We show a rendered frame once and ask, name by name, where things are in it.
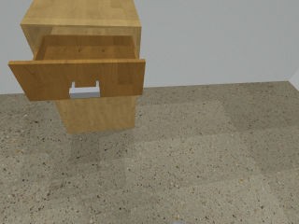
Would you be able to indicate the cabinet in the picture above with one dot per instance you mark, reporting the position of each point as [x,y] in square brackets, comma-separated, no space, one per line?
[87,17]

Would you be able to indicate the handle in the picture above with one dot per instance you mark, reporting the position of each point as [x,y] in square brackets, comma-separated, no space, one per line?
[84,92]

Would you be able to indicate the drawer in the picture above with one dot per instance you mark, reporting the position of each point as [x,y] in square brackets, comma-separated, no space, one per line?
[60,60]

